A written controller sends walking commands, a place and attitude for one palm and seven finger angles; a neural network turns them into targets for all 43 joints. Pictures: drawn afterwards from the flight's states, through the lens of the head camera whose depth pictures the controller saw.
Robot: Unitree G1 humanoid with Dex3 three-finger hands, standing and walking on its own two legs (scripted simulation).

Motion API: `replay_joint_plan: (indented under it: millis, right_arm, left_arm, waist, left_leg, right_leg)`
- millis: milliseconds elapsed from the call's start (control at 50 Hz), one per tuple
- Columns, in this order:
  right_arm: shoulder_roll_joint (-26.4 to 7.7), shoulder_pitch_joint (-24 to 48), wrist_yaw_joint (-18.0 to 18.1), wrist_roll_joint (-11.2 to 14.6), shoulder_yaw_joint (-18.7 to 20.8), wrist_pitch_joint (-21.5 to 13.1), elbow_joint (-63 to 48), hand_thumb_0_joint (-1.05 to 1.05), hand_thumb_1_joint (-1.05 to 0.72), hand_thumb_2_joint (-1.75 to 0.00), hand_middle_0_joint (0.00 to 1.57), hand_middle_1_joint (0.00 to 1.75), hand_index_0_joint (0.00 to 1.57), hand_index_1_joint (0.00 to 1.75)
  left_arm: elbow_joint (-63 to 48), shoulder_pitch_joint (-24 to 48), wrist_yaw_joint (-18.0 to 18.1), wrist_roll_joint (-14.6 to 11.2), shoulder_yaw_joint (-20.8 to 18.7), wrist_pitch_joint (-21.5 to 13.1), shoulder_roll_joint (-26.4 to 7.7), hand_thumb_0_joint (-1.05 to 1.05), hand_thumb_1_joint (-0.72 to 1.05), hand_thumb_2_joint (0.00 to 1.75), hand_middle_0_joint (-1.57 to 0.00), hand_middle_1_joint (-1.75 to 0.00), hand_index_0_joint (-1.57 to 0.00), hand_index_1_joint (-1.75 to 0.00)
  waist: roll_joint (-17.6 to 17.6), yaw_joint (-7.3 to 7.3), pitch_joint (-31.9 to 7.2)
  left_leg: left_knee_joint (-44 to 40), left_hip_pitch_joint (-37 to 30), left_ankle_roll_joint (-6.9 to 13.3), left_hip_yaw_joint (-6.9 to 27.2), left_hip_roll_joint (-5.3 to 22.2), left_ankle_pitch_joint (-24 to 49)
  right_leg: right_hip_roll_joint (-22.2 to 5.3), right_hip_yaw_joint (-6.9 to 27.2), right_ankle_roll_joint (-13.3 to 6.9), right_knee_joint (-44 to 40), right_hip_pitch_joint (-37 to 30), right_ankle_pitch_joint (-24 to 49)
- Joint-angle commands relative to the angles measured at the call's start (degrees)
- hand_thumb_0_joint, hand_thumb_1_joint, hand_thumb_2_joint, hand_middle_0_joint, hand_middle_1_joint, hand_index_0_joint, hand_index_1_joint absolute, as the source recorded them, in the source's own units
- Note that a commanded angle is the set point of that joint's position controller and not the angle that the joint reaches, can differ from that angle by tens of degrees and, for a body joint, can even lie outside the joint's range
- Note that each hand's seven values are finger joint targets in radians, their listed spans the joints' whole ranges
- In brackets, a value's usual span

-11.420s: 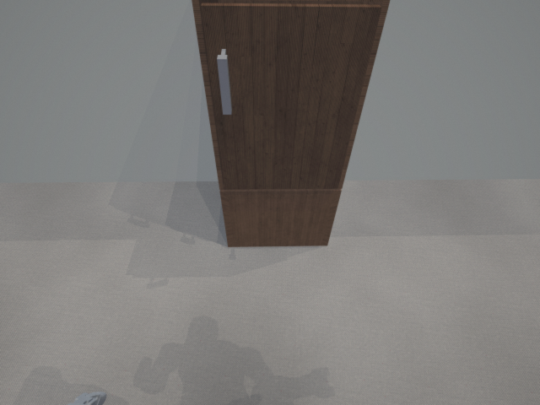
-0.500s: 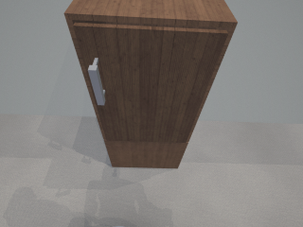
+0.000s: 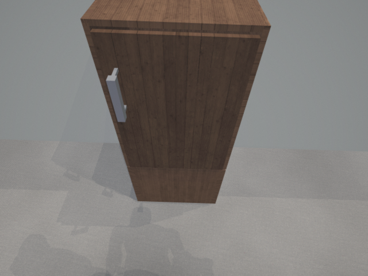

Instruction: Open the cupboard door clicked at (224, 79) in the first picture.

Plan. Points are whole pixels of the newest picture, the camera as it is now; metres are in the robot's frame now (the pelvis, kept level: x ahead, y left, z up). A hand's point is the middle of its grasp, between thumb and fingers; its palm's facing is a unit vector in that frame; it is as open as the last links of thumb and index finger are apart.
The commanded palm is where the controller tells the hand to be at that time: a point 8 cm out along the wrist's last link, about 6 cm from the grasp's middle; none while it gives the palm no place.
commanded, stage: come to a stop and stand still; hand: left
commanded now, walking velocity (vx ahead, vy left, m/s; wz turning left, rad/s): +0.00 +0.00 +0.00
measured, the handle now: (118, 95) +0.56 +0.23 +0.06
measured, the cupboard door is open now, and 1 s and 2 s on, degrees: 0 0 0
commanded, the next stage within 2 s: look again from close up in 0.48 s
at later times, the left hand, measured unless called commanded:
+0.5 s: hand out of the picture -0.05 +0.17 -0.17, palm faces +0.04 -0.99 -0.15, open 7.4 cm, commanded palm none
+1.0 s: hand out of the picture +0.05 +0.22 -0.16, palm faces +0.00 -0.97 -0.24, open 7.4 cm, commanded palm none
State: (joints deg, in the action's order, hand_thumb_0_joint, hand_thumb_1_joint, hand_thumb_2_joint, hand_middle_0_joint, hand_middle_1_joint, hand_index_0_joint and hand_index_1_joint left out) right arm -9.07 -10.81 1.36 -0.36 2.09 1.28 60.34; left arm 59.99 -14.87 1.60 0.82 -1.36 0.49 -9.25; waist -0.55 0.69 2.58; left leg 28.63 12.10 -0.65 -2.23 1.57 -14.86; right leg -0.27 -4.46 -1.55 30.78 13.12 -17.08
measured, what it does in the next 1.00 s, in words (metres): stands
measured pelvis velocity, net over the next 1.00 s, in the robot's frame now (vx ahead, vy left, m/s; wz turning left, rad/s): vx -0.02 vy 0.03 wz -0.03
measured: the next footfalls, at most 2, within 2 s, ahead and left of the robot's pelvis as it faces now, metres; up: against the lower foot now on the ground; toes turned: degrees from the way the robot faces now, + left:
none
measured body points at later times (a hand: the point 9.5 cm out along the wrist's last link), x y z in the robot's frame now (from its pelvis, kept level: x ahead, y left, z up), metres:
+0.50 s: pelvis -0.02 +0.02 +0.01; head -0.01 +0.02 +0.46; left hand -0.05 +0.23 -0.16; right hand -0.04 -0.18 -0.15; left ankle -0.01 +0.12 -0.73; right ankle -0.01 -0.10 -0.73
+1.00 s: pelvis -0.02 +0.03 +0.00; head -0.04 +0.03 +0.45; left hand +0.05 +0.27 -0.14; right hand +0.04 -0.22 -0.14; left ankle -0.01 +0.12 -0.73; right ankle -0.01 -0.10 -0.73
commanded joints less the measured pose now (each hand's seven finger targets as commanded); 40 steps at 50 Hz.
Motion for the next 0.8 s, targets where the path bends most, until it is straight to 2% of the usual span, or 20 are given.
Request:
replay_joint_plan:
  millis: [0,60,120,220,340,540,560,580,600,620,660,680,700,720,740,760,780]
  right_arm:
    - [-4.57,-1.37,0.38,-0.45,-0.33,-1.79,-0.92,0.0,-0.9,-0.9,0.2,0.3,0.2,0.3]
    - [-4.2,-3.08,0.47,-0.48,-0.78,-1.8,0.46,0.0,-0.9,-0.9,0.2,0.3,0.2,0.3]
    - [-4.18,-4.89,0.42,-0.59,-1.1,-1.74,1.17,0.0,-0.9,-0.9,0.2,0.3,0.2,0.3]
    - [-3.84,-7.44,0.49,-0.67,-1.08,-1.83,1.86,0.0,-0.9,-0.9,0.2,0.3,0.2,0.3]
    - [-3.12,-9.48,0.64,-0.55,-1.14,-2.16,2.51,0.0,-0.9,-0.9,0.2,0.3,0.2,0.3]
    - [-1.52,-11.46,0.88,-0.31,-1.36,-2.73,3.69,0.0,-0.9,-0.9,0.2,0.3,0.2,0.3]
    - [-10.61,-6.08,-0.29,-0.49,-0.41,-2.34,-3.45,0.0,-0.9,-0.9,0.2,0.3,0.2,0.3]
    - [-8.99,-5.97,0.32,-1.21,0.42,-3.7,-4.45,0.0,-0.9,-0.9,0.2,0.3,0.2,0.3]
    - [-7.35,-6.96,0.69,-1.12,0.41,-3.79,-4.78,0.0,-0.9,-0.9,0.2,0.3,0.2,0.3]
    - [-5.95,-8.4,0.89,-0.93,0.34,-3.54,-4.93,0.0,-0.9,-0.9,0.2,0.3,0.2,0.3]
    - [-4.53,-9.71,0.64,-1.04,-0.2,-2.79,-5.41,0.0,-0.9,-0.9,0.2,0.3,0.2,0.3]
    - [-4.77,-10.27,0.53,-0.89,-0.03,-2.79,-5.32,0.0,-0.9,-0.9,0.2,0.3,0.2,0.3]
    - [-5.41,-10.03,0.48,-0.74,0.03,-2.85,-5.42,0.0,-0.9,-0.9,0.2,0.3,0.2,0.3]
    - [-6.24,-9.56,0.51,-0.64,0.21,-2.99,-5.56,0.0,-0.9,-0.9,0.2,0.3,0.2,0.3]
    - [-6.97,-9.03,0.52,-0.57,0.25,-3.11,-5.52,0.0,-0.9,-0.9,0.2,0.3,0.2,0.3]
    - [-6.17,-8.72,0.41,-0.63,-0.11,-3.15,-5.42,0.0,-0.9,-0.9,0.2,0.3,0.2,0.3]
    - [-6.77,-8.35,0.43,-0.6,-0.09,-3.21,-5.43,0.0,-0.9,-0.9,0.2,0.3,0.2,0.3]
  left_arm:
    - [-0.86,-1.57,0.09,-0.12,-0.61,-0.68,-5.06,0.0,0.9,0.9,-0.2,-0.3,-0.2,-0.3]
    - [0.98,-2.09,-0.1,-0.13,-0.27,-0.78,-5.1,0.0,0.9,0.9,-0.2,-0.3,-0.2,-0.3]
    - [2.18,-2.86,-0.21,-0.15,-0.11,-0.76,-4.96,0.0,0.9,0.9,-0.2,-0.3,-0.2,-0.3]
    - [3.43,-4.27,-0.16,-0.1,0.09,-0.91,-4.02,0.0,0.9,0.9,-0.2,-0.3,-0.2,-0.3]
    - [4.34,-6.0,0.01,-0.04,0.27,-1.17,-2.72,0.0,0.9,0.9,-0.2,-0.3,-0.2,-0.3]
    - [5.14,-7.67,0.42,-0.12,0.57,-1.75,-1.4,0.0,0.9,0.9,-0.2,-0.3,-0.2,-0.3]
    - [-1.03,-4.73,0.42,0.65,1.17,-2.45,-12.72,0.0,0.9,0.9,-0.2,-0.3,-0.2,-0.3]
    - [-0.89,-6.3,0.69,0.46,-0.04,-2.44,-7.63,0.0,0.9,0.9,-0.2,-0.3,-0.2,-0.3]
    - [-1.48,-6.89,0.77,0.62,0.35,-2.53,-7.33,0.0,0.9,0.9,-0.2,-0.3,-0.2,-0.3]
    - [-1.88,-7.46,0.82,0.57,0.26,-2.42,-5.77,0.0,0.9,0.9,-0.2,-0.3,-0.2,-0.3]
    - [-2.71,-7.57,0.92,0.51,0.57,-1.99,-4.81,0.0,0.9,0.9,-0.2,-0.3,-0.2,-0.3]
    - [-3.21,-6.91,0.96,0.53,0.25,-2.0,-5.11,0.0,0.9,0.9,-0.2,-0.3,-0.2,-0.3]
    - [-3.73,-6.63,0.98,0.42,0.11,-2.13,-5.74,0.0,0.9,0.9,-0.2,-0.3,-0.2,-0.3]
    - [-4.17,-6.23,1.0,0.4,-0.09,-2.2,-6.27,0.0,0.9,0.9,-0.2,-0.3,-0.2,-0.3]
    - [-4.51,-6.13,1.01,0.32,-0.19,-2.26,-6.93,0.0,0.9,0.9,-0.2,-0.3,-0.2,-0.3]
    - [-4.5,-6.77,1.03,0.34,-0.04,-2.17,-6.35,0.0,0.9,0.9,-0.2,-0.3,-0.2,-0.3]
    - [-4.56,-6.65,1.05,0.25,-0.07,-2.15,-6.89,0.0,0.9,0.9,-0.2,-0.3,-0.2,-0.3]
  waist:
    - [5.04,0.98,-1.16]
    - [3.31,0.94,0.36]
    - [3.47,0.67,1.14]
    - [1.51,0.47,1.97]
    - [1.34,0.31,2.29]
    - [-0.32,-0.1,1.39]
    - [2.18,-2.1,8.17]
    - [5.8,-0.32,-1.12]
    - [6.27,-1.22,-6.69]
    - [3.35,-1.42,-7.77]
    - [-4.86,-1.64,-3.93]
    - [-5.23,-2.03,-2.14]
    - [-4.67,-1.89,-0.78]
    - [-2.21,-1.87,-0.05]
    - [0.0,-1.53,-0.46]
    - [1.16,-1.08,-1.24]
    - [1.52,-0.94,-1.22]
  left_leg:
    - [-9.06,1.45,2.24,6.66,7.45,7.8]
    - [-11.41,2.91,1.51,6.22,6.29,2.04]
    - [-13.47,4.36,1.33,6.09,5.4,-4.43]
    - [-14.19,4.84,1.4,6.24,4.89,-6.54]
    - [-14.31,5.06,1.58,6.11,5.08,-6.11]
    - [-12.08,1.93,1.6,4.71,4.9,1.06]
    - [-10.34,3.87,1.06,4.53,1.68,1.38]
    - [-6.82,3.82,2.34,5.95,3.99,-3.1]
    - [-4.53,1.88,2.83,6.22,3.7,-0.08]
    - [-3.34,2.19,2.94,5.91,3.68,0.51]
    - [-1.19,3.97,3.07,4.71,2.77,0.71]
    - [-1.26,4.04,2.99,4.17,2.44,2.0]
    - [-1.4,3.55,3.02,4.06,2.62,3.74]
    - [-2.05,3.13,3.16,4.38,3.0,5.83]
    - [-2.33,2.69,3.24,4.46,3.57,8.31]
    - [-2.51,2.09,3.28,4.23,3.97,10.87]
    - [-2.67,2.14,3.18,4.15,4.04,12.48]
  right_leg:
    - [-5.76,6.12,1.34,-9.22,-2.59,6.78]
    - [-5.81,6.45,1.01,-11.16,-3.92,5.43]
    - [-5.92,6.48,0.94,-12.69,-3.57,1.89]
    - [-5.74,6.33,0.91,-13.05,-2.46,0.53]
    - [-5.68,5.84,0.8,-12.03,-1.84,2.4]
    - [-6.0,6.2,0.54,-11.33,-1.06,5.98]
    - [-3.7,5.14,-0.62,-8.69,2.86,2.02]
    - [-5.65,6.67,-0.63,-6.22,0.87,0.0]
    - [-5.81,6.98,-1.15,-5.55,-0.82,3.36]
    - [-5.94,7.47,-1.2,-5.75,-0.82,3.2]
    - [-6.38,8.89,-1.26,-7.85,1.26,0.97]
    - [-6.74,9.27,-1.44,-7.99,2.2,1.58]
    - [-6.57,9.27,-1.54,-7.68,2.95,3.85]
    - [-6.17,8.86,-1.6,-6.65,2.89,6.92]
    - [-5.79,8.18,-1.48,-5.49,1.83,10.23]
    - [-5.51,7.46,-1.24,-4.83,0.37,12.87]
    - [-5.49,7.13,-1.05,-4.34,-0.61,14.78]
